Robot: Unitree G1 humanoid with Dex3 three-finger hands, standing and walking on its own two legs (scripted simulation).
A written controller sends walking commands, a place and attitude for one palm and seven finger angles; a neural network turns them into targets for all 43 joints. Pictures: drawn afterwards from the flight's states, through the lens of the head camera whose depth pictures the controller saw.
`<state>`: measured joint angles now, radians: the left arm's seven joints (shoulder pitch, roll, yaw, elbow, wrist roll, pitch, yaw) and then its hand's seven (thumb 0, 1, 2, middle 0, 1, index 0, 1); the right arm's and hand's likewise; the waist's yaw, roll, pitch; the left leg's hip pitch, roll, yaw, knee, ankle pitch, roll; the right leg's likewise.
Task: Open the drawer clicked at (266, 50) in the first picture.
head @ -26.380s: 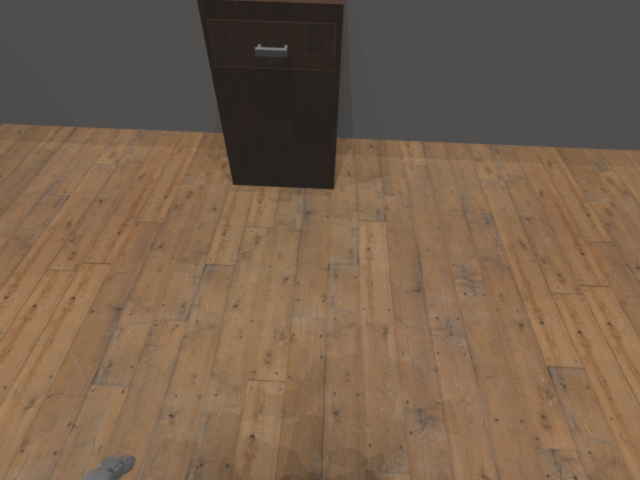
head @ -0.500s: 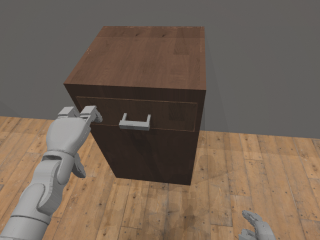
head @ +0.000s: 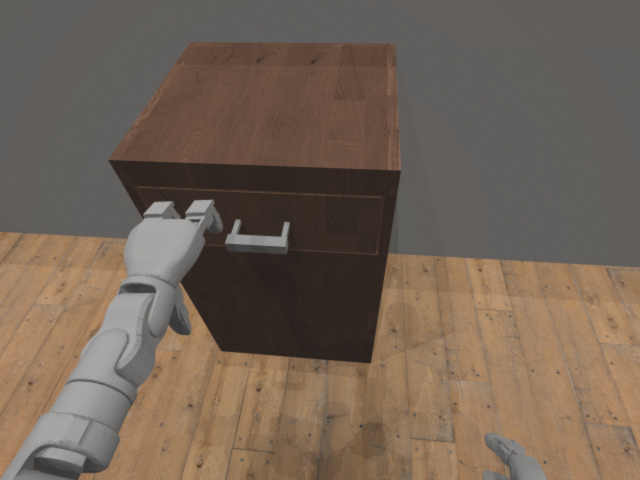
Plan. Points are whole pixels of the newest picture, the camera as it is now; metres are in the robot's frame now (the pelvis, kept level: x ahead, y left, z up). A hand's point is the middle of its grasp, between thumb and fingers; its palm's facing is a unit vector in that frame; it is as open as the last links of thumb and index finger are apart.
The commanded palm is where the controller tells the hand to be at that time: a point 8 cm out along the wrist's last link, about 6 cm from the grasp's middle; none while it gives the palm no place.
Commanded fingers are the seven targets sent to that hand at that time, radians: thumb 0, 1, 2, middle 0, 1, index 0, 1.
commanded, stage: move the hooked fingers above the handle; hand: left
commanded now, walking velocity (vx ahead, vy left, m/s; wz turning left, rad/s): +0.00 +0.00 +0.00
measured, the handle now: (259, 235) +0.54 +0.18 -0.09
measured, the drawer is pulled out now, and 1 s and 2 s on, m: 0.00 0.00 0.00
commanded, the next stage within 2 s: none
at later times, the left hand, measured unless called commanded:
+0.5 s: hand (214, 256) +0.42 +0.21 +0.01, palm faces -0.08 -0.04 -1.00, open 13.9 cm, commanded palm +0.41 +0.20 +0.07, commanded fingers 0.00 -0.50 0.30 -0.30 -1.20 -0.30 -1.20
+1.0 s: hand (245, 246) +0.47 +0.18 -0.03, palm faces -0.15 -0.04 -0.99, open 13.9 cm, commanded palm +0.47 +0.18 +0.03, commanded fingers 0.00 -0.50 0.30 -0.30 -1.20 -0.30 -1.20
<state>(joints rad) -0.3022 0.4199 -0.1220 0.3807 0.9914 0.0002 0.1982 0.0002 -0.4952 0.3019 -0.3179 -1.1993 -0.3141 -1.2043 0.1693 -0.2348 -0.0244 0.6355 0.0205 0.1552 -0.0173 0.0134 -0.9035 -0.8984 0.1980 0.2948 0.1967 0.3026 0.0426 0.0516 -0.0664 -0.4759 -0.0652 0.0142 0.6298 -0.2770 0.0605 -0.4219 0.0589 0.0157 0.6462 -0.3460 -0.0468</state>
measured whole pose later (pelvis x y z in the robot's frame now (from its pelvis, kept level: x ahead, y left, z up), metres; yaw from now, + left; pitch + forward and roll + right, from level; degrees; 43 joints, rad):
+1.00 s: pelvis +0.02 -0.01 -0.02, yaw +0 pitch +19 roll -1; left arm -0.72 0.39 -0.13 1.01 1.05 0.00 0.30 0.00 -0.49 0.30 -0.32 -1.20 -0.31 -1.20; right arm 0.34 -0.22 -0.06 0.69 -0.01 0.15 -0.01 0.01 -0.90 -0.90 0.20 0.29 0.20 0.30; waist -0.10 0.04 -0.16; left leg -0.78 -0.03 0.00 0.83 -0.37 0.05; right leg -0.71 0.09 -0.01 0.80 -0.42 -0.07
